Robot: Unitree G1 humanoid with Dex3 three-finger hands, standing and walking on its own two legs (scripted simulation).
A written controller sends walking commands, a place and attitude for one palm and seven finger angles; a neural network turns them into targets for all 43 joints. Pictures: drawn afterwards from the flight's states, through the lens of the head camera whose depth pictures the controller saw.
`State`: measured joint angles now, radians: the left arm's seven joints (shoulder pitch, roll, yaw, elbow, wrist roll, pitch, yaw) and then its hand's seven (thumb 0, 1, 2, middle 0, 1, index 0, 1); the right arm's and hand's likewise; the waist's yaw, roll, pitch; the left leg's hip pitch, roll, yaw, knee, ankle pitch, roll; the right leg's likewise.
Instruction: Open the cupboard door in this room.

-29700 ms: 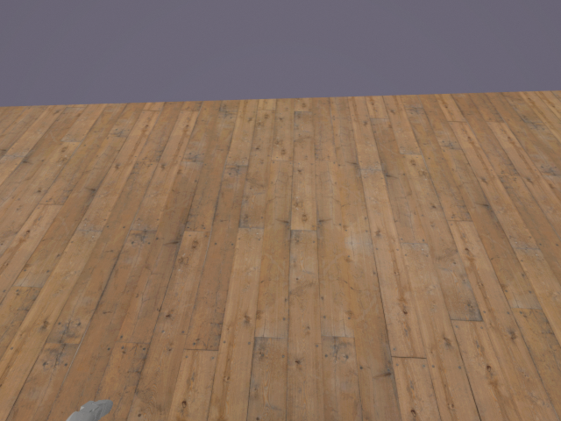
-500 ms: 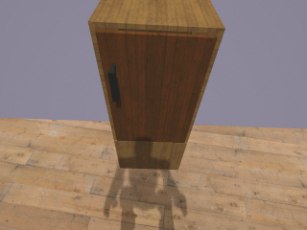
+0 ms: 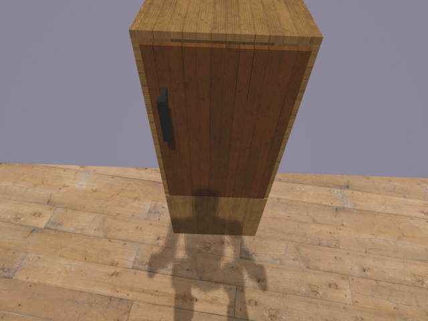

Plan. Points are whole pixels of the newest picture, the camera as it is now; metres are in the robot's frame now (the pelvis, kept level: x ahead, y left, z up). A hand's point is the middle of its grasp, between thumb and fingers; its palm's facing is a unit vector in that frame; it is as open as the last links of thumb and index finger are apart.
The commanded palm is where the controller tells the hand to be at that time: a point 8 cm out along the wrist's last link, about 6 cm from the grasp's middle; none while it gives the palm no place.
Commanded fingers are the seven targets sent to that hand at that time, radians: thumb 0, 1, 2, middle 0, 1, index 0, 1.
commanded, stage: raise the hand with hooked fingers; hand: left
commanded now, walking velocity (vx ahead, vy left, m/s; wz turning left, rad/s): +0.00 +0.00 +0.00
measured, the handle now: (166, 115) +0.57 +0.17 +0.04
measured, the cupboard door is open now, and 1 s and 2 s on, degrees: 0 0 0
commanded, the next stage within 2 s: none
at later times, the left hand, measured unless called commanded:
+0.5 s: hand (104, 307) +0.15 +0.20 -0.03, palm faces +0.09 -0.99 -0.07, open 9.4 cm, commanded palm +0.14 +0.26 -0.03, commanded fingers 0.00 0.22 0.61 -0.25 -0.74 -0.25 -0.74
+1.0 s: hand (84, 266) +0.20 +0.24 +0.01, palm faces +0.04 -1.00 -0.06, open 12.4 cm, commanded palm +0.18 +0.30 +0.02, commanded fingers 0.00 -0.36 0.36 -0.29 -1.11 -0.29 -1.11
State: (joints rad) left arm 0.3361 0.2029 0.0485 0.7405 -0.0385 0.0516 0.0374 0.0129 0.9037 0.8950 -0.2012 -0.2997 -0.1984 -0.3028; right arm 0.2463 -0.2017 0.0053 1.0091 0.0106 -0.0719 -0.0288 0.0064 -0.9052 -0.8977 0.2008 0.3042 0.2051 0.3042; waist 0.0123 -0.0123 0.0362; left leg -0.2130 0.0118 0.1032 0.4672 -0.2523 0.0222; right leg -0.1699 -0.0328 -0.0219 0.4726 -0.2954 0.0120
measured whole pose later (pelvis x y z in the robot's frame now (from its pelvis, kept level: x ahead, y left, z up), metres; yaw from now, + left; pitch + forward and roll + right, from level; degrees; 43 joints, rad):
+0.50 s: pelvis -0.05 -0.04 -0.09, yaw +4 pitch +12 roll -2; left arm 0.31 0.27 0.27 0.11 -0.33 -0.45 -0.40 0.02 0.44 0.70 -0.23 -0.59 -0.23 -0.59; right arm 0.19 -0.25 0.00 0.56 0.03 -0.26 -0.08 0.01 -0.90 -0.90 0.20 0.30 0.20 0.30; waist 0.05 0.02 -0.11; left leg -0.90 0.07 -0.04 1.16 -0.47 -0.02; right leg -0.79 0.00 -0.14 1.13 -0.55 -0.05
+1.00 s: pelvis -0.04 +0.00 -0.05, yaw +2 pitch +10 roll -2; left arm 0.20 0.33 0.33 0.18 -0.35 -0.35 -0.42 0.00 -0.14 0.45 -0.28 -0.97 -0.27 -0.97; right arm 0.28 -0.28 0.01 0.59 0.04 -0.25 -0.07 0.01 -0.90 -0.90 0.20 0.30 0.21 0.30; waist 0.00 0.02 -0.09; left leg -0.73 0.05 0.03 0.96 -0.41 0.02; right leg -0.63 -0.02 -0.09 0.91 -0.46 0.00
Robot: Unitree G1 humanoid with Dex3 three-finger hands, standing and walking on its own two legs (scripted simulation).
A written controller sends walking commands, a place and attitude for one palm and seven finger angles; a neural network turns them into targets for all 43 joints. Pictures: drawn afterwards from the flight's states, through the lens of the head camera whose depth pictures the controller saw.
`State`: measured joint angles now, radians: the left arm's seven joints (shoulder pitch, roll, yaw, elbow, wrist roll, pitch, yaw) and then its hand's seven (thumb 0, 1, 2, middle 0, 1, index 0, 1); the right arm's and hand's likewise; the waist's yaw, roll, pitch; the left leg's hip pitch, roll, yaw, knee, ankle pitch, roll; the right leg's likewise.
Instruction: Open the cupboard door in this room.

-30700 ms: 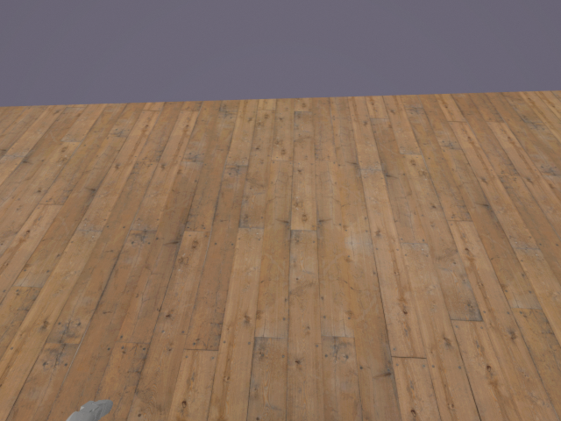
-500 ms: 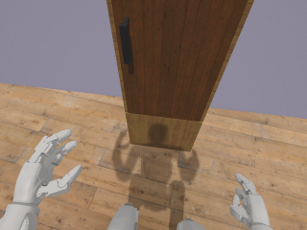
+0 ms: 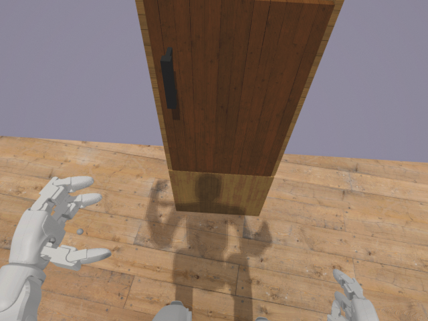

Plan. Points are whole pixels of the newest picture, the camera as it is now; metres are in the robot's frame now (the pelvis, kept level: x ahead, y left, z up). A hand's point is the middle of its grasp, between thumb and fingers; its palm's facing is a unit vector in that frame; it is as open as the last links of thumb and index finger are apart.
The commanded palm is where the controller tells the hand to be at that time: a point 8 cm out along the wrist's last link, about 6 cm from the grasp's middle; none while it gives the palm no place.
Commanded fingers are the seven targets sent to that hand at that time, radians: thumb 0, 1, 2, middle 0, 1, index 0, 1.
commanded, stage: raise the hand with hooked fingers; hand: left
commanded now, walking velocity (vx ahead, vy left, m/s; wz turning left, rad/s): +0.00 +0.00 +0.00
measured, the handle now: (170, 79) +0.61 +0.15 +0.09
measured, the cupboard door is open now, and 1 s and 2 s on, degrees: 0 0 0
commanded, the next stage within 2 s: move the hooked fingers beside the handle in 1.04 s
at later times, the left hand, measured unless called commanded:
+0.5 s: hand (50, 192) +0.29 +0.28 +0.11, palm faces +0.03 -1.00 -0.06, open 14.0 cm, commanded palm +0.26 +0.33 +0.11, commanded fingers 0.00 -0.50 0.30 -0.30 -1.20 -0.30 -1.20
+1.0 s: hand (63, 188) +0.29 +0.26 +0.11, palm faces +0.02 -1.00 -0.04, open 14.0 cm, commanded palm +0.27 +0.31 +0.11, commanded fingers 0.00 -0.50 0.30 -0.30 -1.20 -0.30 -1.20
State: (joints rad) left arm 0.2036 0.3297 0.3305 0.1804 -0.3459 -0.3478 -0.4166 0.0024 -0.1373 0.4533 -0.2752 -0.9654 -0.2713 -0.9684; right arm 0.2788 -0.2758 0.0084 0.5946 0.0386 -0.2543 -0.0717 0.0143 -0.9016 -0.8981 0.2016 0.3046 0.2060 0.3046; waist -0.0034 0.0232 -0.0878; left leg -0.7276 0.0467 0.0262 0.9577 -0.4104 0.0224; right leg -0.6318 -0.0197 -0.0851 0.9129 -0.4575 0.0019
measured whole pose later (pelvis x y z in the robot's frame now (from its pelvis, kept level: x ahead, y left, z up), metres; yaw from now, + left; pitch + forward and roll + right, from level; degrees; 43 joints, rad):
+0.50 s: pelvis +0.01 +0.01 +0.02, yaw +0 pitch +7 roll -2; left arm -0.03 0.42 0.41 0.35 -0.34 -0.21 -0.49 -0.01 -0.49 0.30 -0.30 -1.19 -0.30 -1.20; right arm 0.27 -0.26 0.06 0.58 0.05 -0.20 -0.09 0.01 -0.90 -0.90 0.20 0.30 0.21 0.31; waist 0.02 0.03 -0.07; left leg -0.58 0.03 0.03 0.82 -0.36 0.03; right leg -0.48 -0.02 -0.08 0.76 -0.40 0.01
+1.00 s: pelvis +0.01 -0.01 +0.02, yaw +0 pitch +6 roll -1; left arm -0.06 0.42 0.43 0.42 -0.35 -0.23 -0.51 -0.01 -0.50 0.30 -0.30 -1.20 -0.30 -1.20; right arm 0.28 -0.28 0.04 0.58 0.05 -0.19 -0.09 0.01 -0.90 -0.90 0.20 0.30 0.21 0.30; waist 0.00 0.03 -0.06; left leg -0.55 0.05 0.03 0.78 -0.34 0.01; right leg -0.46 -0.01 -0.08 0.74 -0.39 -0.01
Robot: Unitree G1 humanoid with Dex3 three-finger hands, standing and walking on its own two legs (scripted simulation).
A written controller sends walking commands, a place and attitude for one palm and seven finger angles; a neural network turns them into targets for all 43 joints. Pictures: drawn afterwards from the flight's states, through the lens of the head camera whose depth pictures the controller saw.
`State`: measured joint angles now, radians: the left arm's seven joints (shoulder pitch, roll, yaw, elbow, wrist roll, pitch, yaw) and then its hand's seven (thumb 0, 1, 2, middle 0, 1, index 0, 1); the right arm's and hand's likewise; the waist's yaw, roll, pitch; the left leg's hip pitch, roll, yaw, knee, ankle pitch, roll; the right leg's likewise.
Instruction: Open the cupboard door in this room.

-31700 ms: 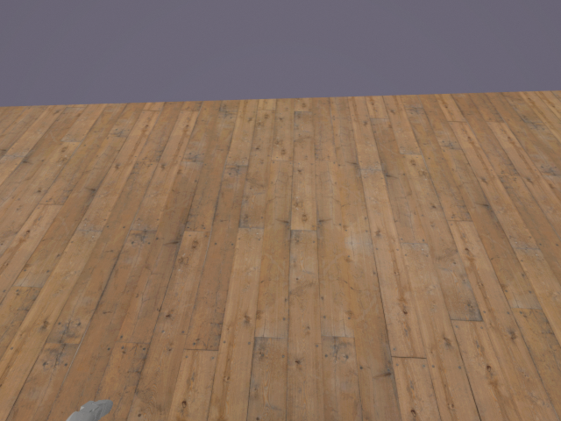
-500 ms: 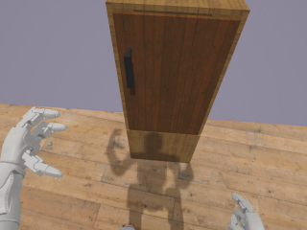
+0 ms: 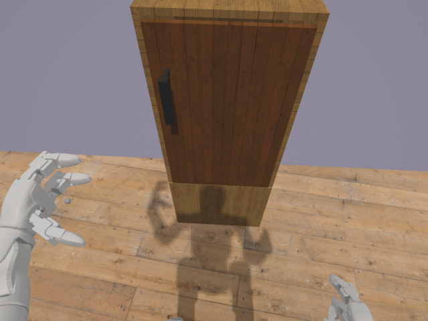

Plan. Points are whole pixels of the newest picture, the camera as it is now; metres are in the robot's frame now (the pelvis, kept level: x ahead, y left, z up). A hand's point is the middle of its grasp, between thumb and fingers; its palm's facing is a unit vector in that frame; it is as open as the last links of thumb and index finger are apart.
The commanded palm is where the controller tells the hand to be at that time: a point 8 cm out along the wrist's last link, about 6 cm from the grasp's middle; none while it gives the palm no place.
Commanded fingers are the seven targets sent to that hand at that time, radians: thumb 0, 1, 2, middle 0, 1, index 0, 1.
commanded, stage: raise the hand with hooked fingers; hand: left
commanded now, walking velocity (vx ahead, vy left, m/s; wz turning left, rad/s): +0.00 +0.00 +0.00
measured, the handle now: (168, 97) +0.61 +0.16 +0.07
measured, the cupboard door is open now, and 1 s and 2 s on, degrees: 0 0 0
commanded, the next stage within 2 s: move the hooked fingers beside the handle in 0.04 s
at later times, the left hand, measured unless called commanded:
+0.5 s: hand (91, 172) +0.35 +0.25 +0.09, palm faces -0.02 -1.00 -0.01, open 14.0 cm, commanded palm +0.33 +0.30 +0.09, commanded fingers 0.00 -0.50 0.30 -0.30 -1.20 -0.30 -1.20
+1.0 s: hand (116, 140) +0.44 +0.24 +0.08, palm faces -0.01 -1.00 -0.01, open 14.0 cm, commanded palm +0.42 +0.29 +0.08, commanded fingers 0.00 -0.50 0.30 -0.30 -1.20 -0.30 -1.20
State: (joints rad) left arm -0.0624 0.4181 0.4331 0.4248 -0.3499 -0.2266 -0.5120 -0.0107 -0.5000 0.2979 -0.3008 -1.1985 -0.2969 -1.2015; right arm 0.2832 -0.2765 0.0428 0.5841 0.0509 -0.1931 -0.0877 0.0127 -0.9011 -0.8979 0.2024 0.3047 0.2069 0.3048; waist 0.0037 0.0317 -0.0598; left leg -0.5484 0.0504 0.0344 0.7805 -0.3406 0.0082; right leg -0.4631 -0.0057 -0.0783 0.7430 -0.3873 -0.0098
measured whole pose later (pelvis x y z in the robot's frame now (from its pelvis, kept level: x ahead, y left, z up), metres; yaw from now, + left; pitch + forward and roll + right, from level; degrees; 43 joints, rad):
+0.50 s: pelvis -0.01 +0.00 +0.00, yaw +0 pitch +8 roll -2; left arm -0.34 0.43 0.38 0.65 -0.29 -0.24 -0.47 -0.01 -0.50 0.30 -0.30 -1.20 -0.30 -1.20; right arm 0.28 -0.28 0.05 0.60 0.05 -0.15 -0.09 0.01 -0.90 -0.90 0.20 0.30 0.21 0.30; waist -0.02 0.02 -0.06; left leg -0.61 0.05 0.03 0.81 -0.34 0.01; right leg -0.52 -0.01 -0.08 0.77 -0.39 -0.01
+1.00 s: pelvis +0.00 +0.01 -0.01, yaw -2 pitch +13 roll -2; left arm -0.63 0.48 0.40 0.95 -0.20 -0.32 -0.39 -0.01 -0.50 0.30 -0.30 -1.20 -0.30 -1.20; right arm 0.36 -0.27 0.03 0.64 0.03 -0.04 -0.06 0.01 -0.90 -0.90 0.20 0.30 0.21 0.30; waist -0.08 0.01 -0.08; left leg -0.70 0.06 0.05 0.85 -0.37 0.02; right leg -0.62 0.00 -0.05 0.80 -0.40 0.00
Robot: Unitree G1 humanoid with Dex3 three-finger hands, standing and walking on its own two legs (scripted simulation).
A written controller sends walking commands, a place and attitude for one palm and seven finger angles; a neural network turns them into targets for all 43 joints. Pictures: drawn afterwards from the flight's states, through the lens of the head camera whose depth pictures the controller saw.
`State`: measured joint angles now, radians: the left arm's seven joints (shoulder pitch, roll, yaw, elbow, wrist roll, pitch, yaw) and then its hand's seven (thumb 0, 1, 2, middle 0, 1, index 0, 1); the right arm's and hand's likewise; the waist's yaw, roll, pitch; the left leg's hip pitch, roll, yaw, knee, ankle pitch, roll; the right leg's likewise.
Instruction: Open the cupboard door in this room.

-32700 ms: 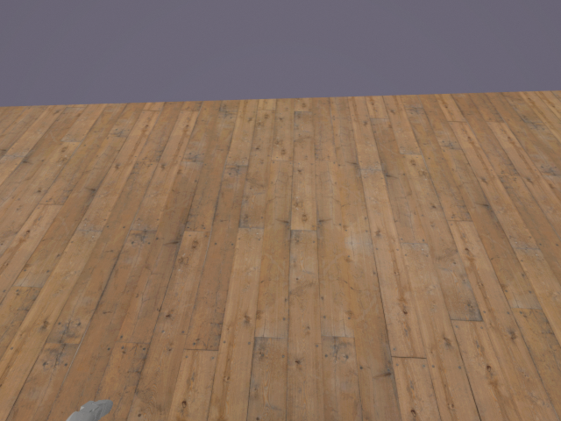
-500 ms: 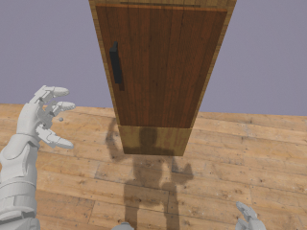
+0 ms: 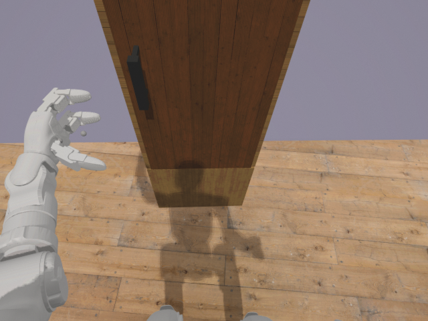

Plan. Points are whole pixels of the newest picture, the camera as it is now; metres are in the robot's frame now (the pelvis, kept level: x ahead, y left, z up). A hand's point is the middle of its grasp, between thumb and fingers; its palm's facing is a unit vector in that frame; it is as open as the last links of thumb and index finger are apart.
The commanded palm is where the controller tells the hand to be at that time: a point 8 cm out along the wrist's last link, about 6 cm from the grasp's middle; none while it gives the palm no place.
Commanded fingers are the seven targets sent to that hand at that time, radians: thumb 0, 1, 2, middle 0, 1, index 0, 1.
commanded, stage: move the hooked fingers beside the handle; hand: left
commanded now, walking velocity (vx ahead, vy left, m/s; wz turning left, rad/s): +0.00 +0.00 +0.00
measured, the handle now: (140, 79) +0.60 +0.16 +0.08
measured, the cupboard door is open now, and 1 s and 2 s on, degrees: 0 0 0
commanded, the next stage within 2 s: slide the fingers in behind the handle in 1.58 s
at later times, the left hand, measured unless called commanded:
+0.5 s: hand (103, 102) +0.51 +0.22 +0.09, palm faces +0.02 -1.00 +0.00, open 14.0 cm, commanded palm +0.50 +0.27 +0.08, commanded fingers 0.00 -0.50 0.30 -0.30 -1.20 -0.30 -1.20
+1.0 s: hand (111, 89) +0.56 +0.22 +0.08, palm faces +0.03 -1.00 +0.00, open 14.0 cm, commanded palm +0.54 +0.26 +0.08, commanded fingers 0.00 -0.50 0.30 -0.30 -1.20 -0.30 -1.20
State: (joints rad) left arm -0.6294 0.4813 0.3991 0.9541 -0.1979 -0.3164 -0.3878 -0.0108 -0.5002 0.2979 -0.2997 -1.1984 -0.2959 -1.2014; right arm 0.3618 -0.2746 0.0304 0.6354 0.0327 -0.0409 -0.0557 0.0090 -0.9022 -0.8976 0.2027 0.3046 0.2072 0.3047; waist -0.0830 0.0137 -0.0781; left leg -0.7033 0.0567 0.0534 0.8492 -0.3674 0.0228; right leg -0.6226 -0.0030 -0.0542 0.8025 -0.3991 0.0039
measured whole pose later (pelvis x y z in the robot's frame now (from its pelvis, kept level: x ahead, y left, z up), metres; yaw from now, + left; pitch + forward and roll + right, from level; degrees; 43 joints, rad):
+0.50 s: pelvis +0.00 +0.00 -0.01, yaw -1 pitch +19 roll -3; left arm -0.96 0.62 0.44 1.24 -0.09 -0.33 -0.33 -0.01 -0.50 0.30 -0.30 -1.20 -0.30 -1.20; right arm 0.41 -0.28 0.04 0.65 0.01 0.03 -0.04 0.01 -0.90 -0.90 0.20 0.30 0.21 0.30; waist -0.17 0.02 -0.08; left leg -0.86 0.08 0.04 0.93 -0.39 0.02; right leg -0.77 0.01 -0.06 0.86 -0.41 0.00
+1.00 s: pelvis +0.01 +0.01 -0.02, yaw -3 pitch +23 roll -4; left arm -1.03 0.69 0.51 1.26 -0.03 -0.30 -0.30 -0.01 -0.50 0.30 -0.30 -1.20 -0.30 -1.20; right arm 0.49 -0.27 0.05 0.62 -0.03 0.09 0.00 0.00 -0.90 -0.90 0.20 0.30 0.21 0.30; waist -0.22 0.03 -0.08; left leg -0.94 0.10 0.05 0.95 -0.42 0.03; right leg -0.84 0.03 -0.04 0.86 -0.41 0.01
